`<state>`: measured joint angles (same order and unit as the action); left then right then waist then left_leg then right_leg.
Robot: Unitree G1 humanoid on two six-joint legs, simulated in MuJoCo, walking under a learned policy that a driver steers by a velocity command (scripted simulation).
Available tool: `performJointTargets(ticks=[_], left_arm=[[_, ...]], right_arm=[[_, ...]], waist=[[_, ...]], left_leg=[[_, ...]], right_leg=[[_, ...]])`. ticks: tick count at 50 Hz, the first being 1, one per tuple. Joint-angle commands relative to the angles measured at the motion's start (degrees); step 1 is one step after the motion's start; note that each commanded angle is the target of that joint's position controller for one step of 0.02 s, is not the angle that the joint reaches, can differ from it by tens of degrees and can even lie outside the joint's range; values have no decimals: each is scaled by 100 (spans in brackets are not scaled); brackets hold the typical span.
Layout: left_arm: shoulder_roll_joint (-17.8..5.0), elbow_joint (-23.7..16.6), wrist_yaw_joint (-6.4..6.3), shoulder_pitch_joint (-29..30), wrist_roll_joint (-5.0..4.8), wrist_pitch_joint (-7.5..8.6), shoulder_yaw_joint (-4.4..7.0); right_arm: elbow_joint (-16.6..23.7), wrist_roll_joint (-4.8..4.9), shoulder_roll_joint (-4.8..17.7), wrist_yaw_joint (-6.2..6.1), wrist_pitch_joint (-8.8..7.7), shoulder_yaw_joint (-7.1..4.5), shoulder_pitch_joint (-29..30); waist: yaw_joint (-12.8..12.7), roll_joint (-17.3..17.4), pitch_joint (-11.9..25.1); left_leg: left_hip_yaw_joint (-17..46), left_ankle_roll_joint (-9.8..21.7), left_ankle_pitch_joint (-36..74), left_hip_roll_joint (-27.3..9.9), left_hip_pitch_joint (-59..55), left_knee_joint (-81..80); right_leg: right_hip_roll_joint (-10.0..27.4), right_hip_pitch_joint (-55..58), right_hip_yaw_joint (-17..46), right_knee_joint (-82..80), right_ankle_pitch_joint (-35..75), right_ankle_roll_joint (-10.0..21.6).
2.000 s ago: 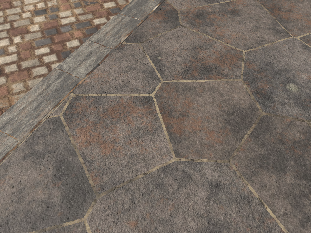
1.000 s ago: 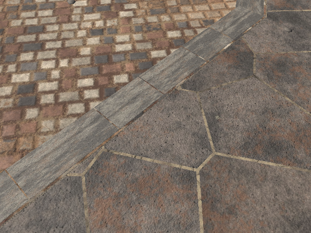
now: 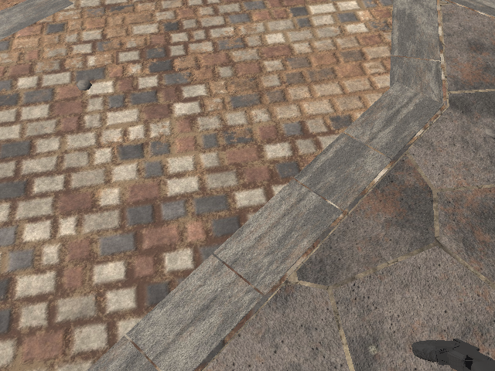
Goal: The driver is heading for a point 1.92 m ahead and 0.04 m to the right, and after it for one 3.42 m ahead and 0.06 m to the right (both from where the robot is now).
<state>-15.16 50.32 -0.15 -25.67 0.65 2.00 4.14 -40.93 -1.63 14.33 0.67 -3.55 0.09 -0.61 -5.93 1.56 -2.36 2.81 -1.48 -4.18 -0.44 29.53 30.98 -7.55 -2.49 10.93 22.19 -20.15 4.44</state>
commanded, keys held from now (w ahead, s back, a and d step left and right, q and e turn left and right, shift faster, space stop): e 0.18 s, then no key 0.82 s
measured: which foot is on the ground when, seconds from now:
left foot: up 0.00-0.02, down 0.04-0.48, up 0.50-0.72, down 0.74-1.00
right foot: down 0.00-0.02, up 0.04-0.46, down 0.48-1.00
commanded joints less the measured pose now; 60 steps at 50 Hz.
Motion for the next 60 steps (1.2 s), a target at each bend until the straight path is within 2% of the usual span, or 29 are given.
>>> performJointTargets(ticks=[1, 2, 3, 4, 5, 6, 7, 8, 9, 12, 14, 17, 20, 22, 23, 24, 25, 26, 28, 30, 32, 34, 36, 38, 39, 40, 41, 58, 60], left_arm=[[-925, -466, -28, 396, -104, 88, 224], [-494, -733, -37, 303, -215, 130, 105], [-414, -779, -121, -640, -316, 37, 110], [-799, -491, -176, -691, -55, -107, 165], [-814, -500, -120, -223, 29, -171, 189], [-696, -558, -61, 30, 47, -224, 180], [-660, -618, 12, 222, 89, -302, 181], [-636, -635, 89, 337, 90, -397, 173], [-554, -692, 125, 119, 48, -447, 170], [-518, -740, 117, 350, 62, -502, 138], [-444, -860, 150, 644, 102, -531, 82], [-292, -958, 187, 968, 68, -560, -42], [-352, -1020, 149, 1197, 48, -548, -94], [-307, -962, 110, 1060, 67, -482, -136], [-363, -942, 87, 1044, 89, -416, -150], [-628, -988, 40, 1065, 171, -337, -133], [-1100, -1159, 1, 1489, 114, -312, -69], [-822, -1040, -38, 1355, 117, -274, -96], [-479, -973, -77, 1769, 117, -239, -236], [-417, -911, -128, 1826, 59, -188, -266], [-386, -789, -135, 1677, 21, -160, -282], [-401, -666, -150, 1636, 13, -163, -274], [-436, -588, -163, 1727, -21, -185, -253], [-317, -496, -125, 1505, -5, -173, -265], [-190, -392, -91, 1401, -37, -198, -267], [-340, -243, -100, 1450, -14, -215, -244], [-374, -169, -107, 1478, -11, -221, -214], [-232, 958, -156, 1041, -17, -185, -272], [-290, 1021, -157, 937, -9, -213, -251]], right_arm=[[43, -49, 925, -163, -242, -276, -1232], [35, -152, 1392, -254, -261, -366, -2013], [111, -43, 1673, -213, -109, -462, -1850], [162, 88, 1128, -176, -10, -402, -1644], [235, 102, 621, -176, 3, -254, -1348], [258, 61, 455, -188, 31, -192, -1083], [263, 49, 465, -228, 43, -187, -992], [219, 46, 530, -257, 80, -212, -904], [208, 29, 677, -238, 35, -246, -948], [136, 20, 638, -198, 17, -276, -1056], [46, 24, 688, -213, 48, -291, -1165], [-22, 16, 762, -163, 112, -320, -1140], [-138, 5, 905, -102, 227, -376, -1335], [-178, 69, 952, -94, 331, -389, -1279], [-242, 56, 873, -92, 371, -370, -1421], [-221, 20, 533, -56, 383, -291, -1654], [-92, 108, 90, -65, 407, -160, -1868], [-214, 112, 467, -126, 522, -238, -1555], [-300, 151, 510, -111, 581, -292, -1575], [-472, 59, 511, -118, 570, -313, -1766], [-559, 76, 375, -143, 549, -277, -1773], [-621, 122, 281, -189, 543, -240, -1730], [-761, 108, 267, -231, 508, -215, -1860], [-787, 0, 610, -245, 407, -248, -1827], [-897, 121, 722, -211, 409, -299, -1559], [-907, 115, 447, -162, 379, -239, -1518], [-978, 101, 391, -154, 357, -222, -1553], [-1838, 96, 229, -242, 345, -162, -1712], [-1903, 84, 311, -236, 371, -196, -1833]], waist=[[940, -420, 781], [1106, 401, 1682], [665, 1484, 2417], [543, 618, 2086], [559, 242, 1344], [485, 228, 937], [465, 502, 707], [438, 477, 565], [303, 840, 670], [330, 549, 761], [392, 582, 719], [464, 740, 713], [622, 861, 674], [478, 683, 591], [454, 436, 493], [579, -458, 559], [838, -1604, 373], [471, -1214, 269], [752, -1067, 99], [798, -1111, 258], [724, -892, 436], [681, -872, 463], [786, -762, 488], [572, -378, 433], [391, 332, 70], [538, 181, 1], [574, 171, -34], [605, -165, -110], [619, -132, -41]], left_leg=[[155, 333, 812, -136, -2332, -892], [1340, 659, 2626, -1763, -3777, -514], [2873, 1514, 4252, -3024, -4439, -419], [2738, 1572, 3803, -2725, -3819, -396], [1884, 1401, 3425, -2290, -3156, -583], [1278, 1224, 3102, -1939, -2666, -847], [893, 1161, 2899, -1716, -2364, -1033], [477, 1023, 2616, -1350, -1952, -1290], [371, 1234, 3271, -1588, -1911, -1205], [148, 1405, 2835, -1580, -1813, -1294], [12, 1411, 2602, -1571, -1831, -1346], [-219, 1316, 1774, -1445, -1595, -1372], [-85, 1315, 1014, -1477, -1588, -1233], [-89, 1123, 441, -1390, -1353, -929], [-118, 833, 72, -1286, -1086, -766], [-459, 445, -692, -904, -801, -80], [-870, 123, -2223, -96, -508, 176], [-390, 110, -2557, -225, -973, 810], [-234, 155, -2188, -149, -1062, 965], [-301, 137, -1917, -73, -1179, 947], [-305, 84, -1953, -30, -1309, 667], [-332, 58, -1734, -1, -1509, 37], [-302, 82, -541, -60, -2172, -974], [304, 164, 253, -690, -2626, -1108], [324, 280, -110, -623, -1843, -1063], [321, 278, -507, -575, -1594, -1252], [275, 251, -654, -524, -1546, -1325], [262, 383, -985, -462, -1833, -1423], [236, 457, -2251, -318, -1768, -1396]], right_leg=[[710, -734, 700, 1721, 4004, 11], [395, -1572, 140, 3289, 1543, -154], [-272, -2532, -529, 4501, -2028, -196], [268, -2703, -522, 4983, -1623, -189], [388, -2776, -562, 4939, -1233, -258], [542, -2787, -628, 4770, -946, -358], [653, -2783, -682, 4670, -714, -439], [608, -2515, -812, 4672, -485, -457], [548, -2444, -833, 4787, -412, -525], [559, -2462, -787, 4468, -238, -572], [603, -2466, -827, 3880, -43, -553], [645, -1879, -1019, 2771, 91, -488], [576, -1457, -1233, 1923, -156, -413], [528, -796, -1358, 755, 374, -288], [621, -375, -1134, -46, 825, -220], [1582, -51, 52, -765, 906, -109], [2712, -571, 1237, -965, 1989, 452], [2662, -1145, 1025, -913, 1811, 824], [2139, -1253, 400, -923, 1814, 663], [1819, -916, -34, -667, 2687, 527], [1818, -616, -111, -428, 3221, 562], [1806, -516, -56, -268, 3110, 551], [1665, -781, -41, -150, 2460, 307], [1347, -1240, -96, -114, 1392, -17], [1016, -980, -407, -335, 1080, -91], [1050, -692, -405, -242, 1147, -123], [1085, -623, -389, -197, 1224, -107], [1137, -936, -340, -524, 885, -197], [964, -1052, -426, -413, -303, -129]])
Keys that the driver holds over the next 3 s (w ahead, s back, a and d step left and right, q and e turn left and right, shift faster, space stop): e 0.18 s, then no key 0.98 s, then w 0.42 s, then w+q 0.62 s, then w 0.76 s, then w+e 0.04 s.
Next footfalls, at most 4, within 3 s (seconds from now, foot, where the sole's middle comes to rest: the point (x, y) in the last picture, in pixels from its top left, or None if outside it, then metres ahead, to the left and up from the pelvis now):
0.04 left None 0.18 0.11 -0.77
0.48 right None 0.11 -0.10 -0.77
0.74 left None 0.13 0.12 -0.77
1.90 left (287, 366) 0.47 -0.01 -0.77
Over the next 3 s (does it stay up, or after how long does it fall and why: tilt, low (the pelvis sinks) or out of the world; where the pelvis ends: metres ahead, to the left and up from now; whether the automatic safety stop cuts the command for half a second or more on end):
stays up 0.93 0.00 -0.01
